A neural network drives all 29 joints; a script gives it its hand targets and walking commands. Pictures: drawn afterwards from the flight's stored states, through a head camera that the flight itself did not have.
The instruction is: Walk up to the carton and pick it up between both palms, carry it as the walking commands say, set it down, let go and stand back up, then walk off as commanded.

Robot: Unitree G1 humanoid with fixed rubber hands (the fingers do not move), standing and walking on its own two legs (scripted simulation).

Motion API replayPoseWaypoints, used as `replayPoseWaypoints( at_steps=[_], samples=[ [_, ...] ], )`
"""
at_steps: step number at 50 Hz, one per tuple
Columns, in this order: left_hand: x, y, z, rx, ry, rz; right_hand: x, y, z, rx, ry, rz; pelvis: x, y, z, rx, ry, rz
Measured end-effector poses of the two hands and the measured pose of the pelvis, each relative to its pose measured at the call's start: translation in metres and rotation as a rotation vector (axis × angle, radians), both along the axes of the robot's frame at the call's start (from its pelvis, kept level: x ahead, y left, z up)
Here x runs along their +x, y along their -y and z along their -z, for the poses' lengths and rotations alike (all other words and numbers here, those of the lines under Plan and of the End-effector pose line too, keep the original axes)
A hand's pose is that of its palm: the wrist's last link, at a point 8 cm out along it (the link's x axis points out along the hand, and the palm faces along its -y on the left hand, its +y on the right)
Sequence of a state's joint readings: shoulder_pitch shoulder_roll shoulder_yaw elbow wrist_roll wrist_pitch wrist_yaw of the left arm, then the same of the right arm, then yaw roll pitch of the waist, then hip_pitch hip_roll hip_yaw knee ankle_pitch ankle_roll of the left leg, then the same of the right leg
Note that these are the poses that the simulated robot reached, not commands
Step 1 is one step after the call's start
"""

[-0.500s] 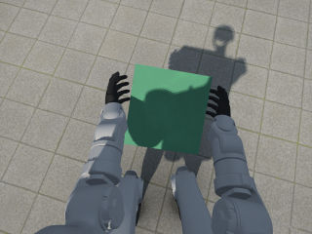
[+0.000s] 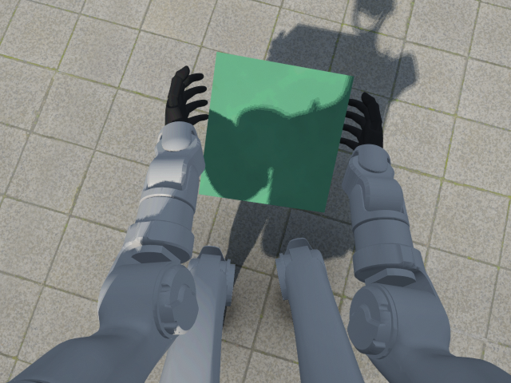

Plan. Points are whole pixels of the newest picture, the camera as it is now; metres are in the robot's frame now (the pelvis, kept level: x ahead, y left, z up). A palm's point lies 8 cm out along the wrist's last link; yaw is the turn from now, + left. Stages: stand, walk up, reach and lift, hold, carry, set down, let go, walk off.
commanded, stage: set down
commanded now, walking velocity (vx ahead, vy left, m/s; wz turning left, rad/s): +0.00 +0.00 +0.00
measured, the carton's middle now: (269, 134) +0.49 -0.05 -0.18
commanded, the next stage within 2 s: none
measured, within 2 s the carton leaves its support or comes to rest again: neither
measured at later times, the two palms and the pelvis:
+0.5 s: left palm (193, 129) +0.50 +0.09 -0.16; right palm (350, 146) +0.46 -0.19 -0.18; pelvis -0.01 +0.00 -0.06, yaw +0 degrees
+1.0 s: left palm (209, 138) +0.52 +0.07 -0.28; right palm (336, 159) +0.46 -0.20 -0.30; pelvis -0.04 -0.01 -0.13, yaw +0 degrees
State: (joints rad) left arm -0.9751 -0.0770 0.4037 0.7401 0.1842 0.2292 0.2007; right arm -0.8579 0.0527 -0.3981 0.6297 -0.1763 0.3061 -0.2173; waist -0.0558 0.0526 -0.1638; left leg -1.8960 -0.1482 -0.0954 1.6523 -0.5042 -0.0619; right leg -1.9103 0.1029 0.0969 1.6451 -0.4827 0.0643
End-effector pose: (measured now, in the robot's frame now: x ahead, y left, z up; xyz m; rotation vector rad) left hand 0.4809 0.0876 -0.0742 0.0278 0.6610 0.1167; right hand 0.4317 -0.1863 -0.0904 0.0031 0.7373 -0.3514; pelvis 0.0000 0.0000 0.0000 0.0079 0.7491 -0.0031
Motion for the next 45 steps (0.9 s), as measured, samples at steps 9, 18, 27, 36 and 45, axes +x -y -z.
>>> replayPoseWaypoints(
  at_steps=[9,18,27,36,45],
  samples=[
    [0.009,0.007,0.032,-0.002,-0.006,0.022,0.008,0.008,0.028,-0.013,-0.005,0.003,-0.006,0.002,0.025,0.001,-0.02,0.0],
    [0.018,0.006,0.062,0.0,-0.018,0.017,0.019,0.007,0.058,-0.015,-0.015,-0.005,-0.008,0.003,0.047,0.006,-0.037,0.008],
    [0.025,0.003,0.098,0.007,-0.019,0.016,0.029,0.006,0.093,-0.004,-0.011,-0.028,-0.012,0.003,0.066,0.002,-0.03,-0.004],
    [0.038,0.013,0.145,0.0,-0.013,0.039,0.033,0.013,0.141,-0.02,-0.008,0.005,-0.023,0.0,0.084,-0.01,0.073,-0.003],
    [0.04,0.015,0.201,0.025,-0.022,0.054,0.03,0.013,0.203,0.0,-0.015,0.037,-0.035,0.0,0.114,-0.008,0.21,0.0]
  ],
)
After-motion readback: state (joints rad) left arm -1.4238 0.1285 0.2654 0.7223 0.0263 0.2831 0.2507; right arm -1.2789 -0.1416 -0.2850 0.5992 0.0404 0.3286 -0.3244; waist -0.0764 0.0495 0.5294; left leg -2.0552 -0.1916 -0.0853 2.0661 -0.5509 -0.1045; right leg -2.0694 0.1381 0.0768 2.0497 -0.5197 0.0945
